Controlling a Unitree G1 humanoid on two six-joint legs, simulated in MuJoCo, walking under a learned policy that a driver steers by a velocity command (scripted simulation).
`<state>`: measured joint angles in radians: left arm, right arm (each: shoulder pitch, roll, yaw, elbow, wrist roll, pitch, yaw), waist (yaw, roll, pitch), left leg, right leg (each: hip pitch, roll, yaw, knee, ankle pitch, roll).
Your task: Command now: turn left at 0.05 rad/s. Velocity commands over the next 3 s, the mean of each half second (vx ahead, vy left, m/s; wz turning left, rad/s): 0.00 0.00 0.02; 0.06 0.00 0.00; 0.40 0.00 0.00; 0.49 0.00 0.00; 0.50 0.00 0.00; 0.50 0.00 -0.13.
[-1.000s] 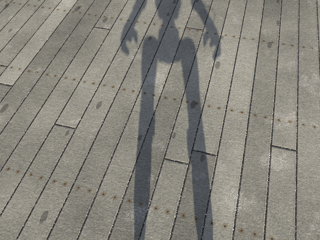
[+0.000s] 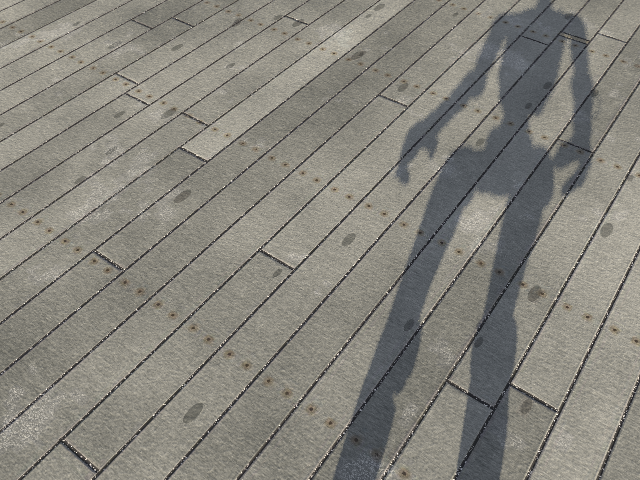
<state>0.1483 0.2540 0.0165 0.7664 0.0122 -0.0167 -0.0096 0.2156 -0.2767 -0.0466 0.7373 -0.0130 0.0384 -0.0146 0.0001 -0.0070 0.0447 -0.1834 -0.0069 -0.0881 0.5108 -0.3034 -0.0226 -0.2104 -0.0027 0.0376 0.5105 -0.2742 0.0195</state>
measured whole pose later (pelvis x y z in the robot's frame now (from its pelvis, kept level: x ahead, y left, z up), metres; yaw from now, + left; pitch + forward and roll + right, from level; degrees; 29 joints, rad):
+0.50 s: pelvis +0.00 +0.01 +0.00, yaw +0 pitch -2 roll +0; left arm 0.21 0.26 0.03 0.96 0.00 0.00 0.03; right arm 0.24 -0.23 -0.02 0.86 -0.01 0.00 -0.03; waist 0.01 0.00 0.05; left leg -0.17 -0.02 -0.08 0.52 -0.30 -0.01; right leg -0.20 -0.02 0.05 0.51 -0.27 0.04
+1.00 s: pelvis +0.02 +0.00 -0.01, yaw -1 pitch -1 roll +0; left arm 0.28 0.23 0.02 1.07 -0.02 -0.04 0.03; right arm 0.34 -0.23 -0.03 1.00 0.02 -0.03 -0.03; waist 0.00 0.01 0.00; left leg -0.18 -0.01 -0.07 0.56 -0.37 0.02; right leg -0.26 0.00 0.03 0.65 -0.43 -0.02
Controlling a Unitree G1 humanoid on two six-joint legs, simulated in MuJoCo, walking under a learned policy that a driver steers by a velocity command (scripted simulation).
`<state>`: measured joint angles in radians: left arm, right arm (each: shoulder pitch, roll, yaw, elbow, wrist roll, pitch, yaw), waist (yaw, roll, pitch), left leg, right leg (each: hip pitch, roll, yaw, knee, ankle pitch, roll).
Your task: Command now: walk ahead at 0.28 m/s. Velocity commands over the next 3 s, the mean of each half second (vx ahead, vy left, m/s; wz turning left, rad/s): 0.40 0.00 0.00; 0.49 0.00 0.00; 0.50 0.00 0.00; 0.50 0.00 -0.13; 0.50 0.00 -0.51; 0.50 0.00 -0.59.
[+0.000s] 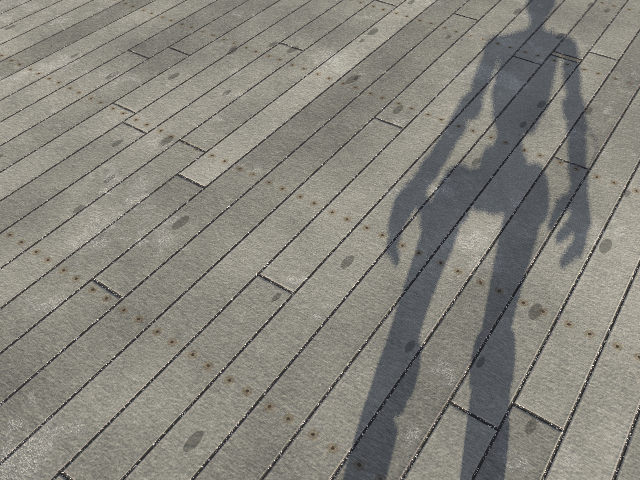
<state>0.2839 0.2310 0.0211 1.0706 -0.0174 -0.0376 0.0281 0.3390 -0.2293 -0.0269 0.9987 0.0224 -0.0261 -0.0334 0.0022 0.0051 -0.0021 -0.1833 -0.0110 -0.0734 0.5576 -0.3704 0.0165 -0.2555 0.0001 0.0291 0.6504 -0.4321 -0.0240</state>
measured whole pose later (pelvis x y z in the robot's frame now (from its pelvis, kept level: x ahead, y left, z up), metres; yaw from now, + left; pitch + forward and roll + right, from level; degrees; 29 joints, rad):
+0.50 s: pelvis +0.21 +0.02 -0.01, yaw +0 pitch +2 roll +0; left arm 0.53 0.24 0.03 1.08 0.00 -0.06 0.02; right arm -0.06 -0.24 -0.03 0.78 0.03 -0.10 0.04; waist 0.08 0.00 0.04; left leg -0.50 -0.01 0.04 0.53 -0.07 0.08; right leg 0.16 -0.02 0.02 0.33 -0.48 0.00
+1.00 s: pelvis +0.49 +0.00 +0.00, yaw +0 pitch +2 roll +3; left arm 0.01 0.24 0.03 0.81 -0.02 -0.10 -0.03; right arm 0.41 -0.27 -0.05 1.01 0.02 -0.07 0.00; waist -0.08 -0.03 0.02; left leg 0.09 -0.05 0.03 0.23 -0.35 0.01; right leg -0.54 -0.06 0.00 0.51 -0.01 -0.04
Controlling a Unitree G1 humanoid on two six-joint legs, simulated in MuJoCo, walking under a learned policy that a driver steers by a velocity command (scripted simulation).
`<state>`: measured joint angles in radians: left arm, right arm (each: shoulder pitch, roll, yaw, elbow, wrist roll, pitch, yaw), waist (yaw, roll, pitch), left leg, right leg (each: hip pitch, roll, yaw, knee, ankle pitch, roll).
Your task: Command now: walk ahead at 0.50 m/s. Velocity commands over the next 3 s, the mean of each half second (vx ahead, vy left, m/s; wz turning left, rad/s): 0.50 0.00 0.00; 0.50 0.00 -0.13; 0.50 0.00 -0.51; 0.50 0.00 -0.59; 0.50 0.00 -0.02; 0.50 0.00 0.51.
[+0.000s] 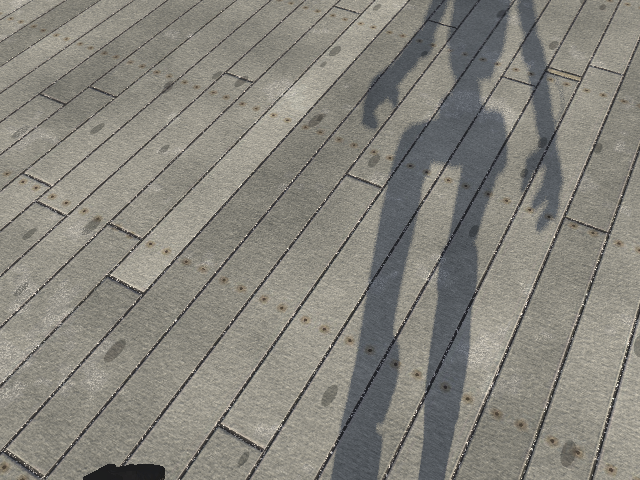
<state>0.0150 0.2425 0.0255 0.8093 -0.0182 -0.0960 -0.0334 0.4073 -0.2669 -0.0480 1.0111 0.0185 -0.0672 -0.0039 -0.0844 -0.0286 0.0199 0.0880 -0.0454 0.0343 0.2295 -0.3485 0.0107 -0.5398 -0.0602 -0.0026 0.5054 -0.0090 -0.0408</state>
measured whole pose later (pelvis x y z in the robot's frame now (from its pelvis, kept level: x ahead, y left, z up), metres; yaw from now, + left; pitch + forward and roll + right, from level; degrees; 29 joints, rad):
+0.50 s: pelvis +0.27 -0.02 +0.01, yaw +1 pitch +2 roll -2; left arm 0.38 0.25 0.05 0.98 -0.01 -0.08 0.00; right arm 0.02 -0.25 -0.03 0.85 0.02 -0.08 0.03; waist 0.08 0.04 0.02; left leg -0.60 0.08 -0.01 0.55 0.05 0.02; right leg 0.07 0.06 -0.05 0.18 -0.27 -0.04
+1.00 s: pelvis +0.55 +0.03 +0.01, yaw -5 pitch +1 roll +2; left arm 0.13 0.26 0.06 0.87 -0.02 -0.06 -0.02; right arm 0.31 -0.25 -0.05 0.98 -0.01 -0.10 -0.01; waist -0.06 -0.04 0.01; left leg 0.05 -0.07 0.14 0.16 -0.24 0.06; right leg -0.68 -0.10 0.04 0.67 0.10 -0.03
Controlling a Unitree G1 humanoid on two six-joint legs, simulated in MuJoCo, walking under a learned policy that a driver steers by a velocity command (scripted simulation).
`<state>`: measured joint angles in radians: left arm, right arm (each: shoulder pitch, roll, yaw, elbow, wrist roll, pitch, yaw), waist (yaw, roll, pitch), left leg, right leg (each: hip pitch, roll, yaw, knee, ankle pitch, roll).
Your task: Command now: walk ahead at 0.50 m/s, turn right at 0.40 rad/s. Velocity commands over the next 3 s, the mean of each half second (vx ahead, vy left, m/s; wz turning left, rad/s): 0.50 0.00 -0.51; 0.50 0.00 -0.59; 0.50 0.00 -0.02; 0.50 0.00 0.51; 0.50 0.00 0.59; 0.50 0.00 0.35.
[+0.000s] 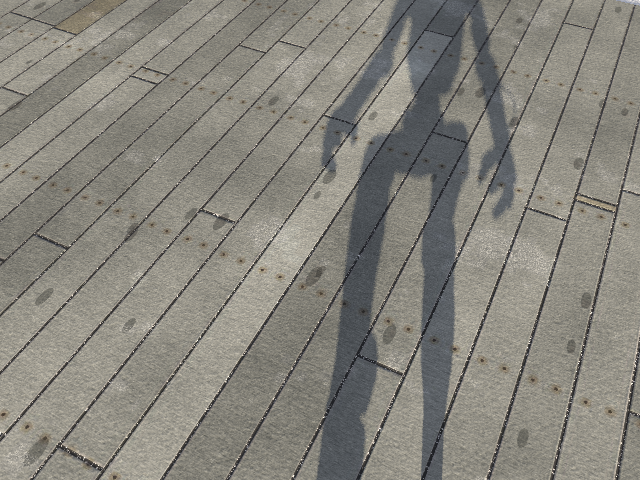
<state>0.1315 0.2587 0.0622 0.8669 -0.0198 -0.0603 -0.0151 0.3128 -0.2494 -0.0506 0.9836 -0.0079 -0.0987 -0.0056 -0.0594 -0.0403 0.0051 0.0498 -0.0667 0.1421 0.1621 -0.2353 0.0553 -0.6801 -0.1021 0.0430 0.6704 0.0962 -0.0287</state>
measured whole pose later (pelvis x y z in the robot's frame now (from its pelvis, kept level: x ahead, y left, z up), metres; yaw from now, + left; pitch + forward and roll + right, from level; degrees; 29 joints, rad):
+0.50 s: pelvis +0.29 -0.06 +0.00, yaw -16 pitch +2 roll +0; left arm 0.33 0.27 0.08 0.78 -0.02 -0.05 0.01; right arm 0.02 -0.28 -0.05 0.78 0.00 -0.10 0.00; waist 0.07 0.03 0.03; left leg -0.64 0.08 -0.10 0.61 0.02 -0.06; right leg -0.14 0.11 0.13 0.34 -0.23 -0.08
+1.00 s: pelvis +0.55 -0.10 +0.00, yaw -34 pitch +1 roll +2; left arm 0.15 0.30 0.08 0.64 -0.02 -0.02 -0.02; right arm 0.32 -0.28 -0.07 0.87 0.00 -0.09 0.00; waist -0.09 -0.04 0.03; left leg -0.01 -0.01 0.17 0.24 -0.26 0.01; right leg -0.70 -0.11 0.04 0.81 -0.04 -0.01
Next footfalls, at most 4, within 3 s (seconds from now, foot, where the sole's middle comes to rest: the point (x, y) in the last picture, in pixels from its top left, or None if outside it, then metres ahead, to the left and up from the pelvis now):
0.16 right None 0.26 -0.13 -0.78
0.62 left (310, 446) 0.58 0.01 -0.78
1.16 right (477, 395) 0.67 -0.37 -0.78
1.70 left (432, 263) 1.05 -0.34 -0.78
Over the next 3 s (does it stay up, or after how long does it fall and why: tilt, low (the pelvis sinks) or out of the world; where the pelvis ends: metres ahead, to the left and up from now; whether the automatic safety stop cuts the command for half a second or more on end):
stays up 1.54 -0.41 0.00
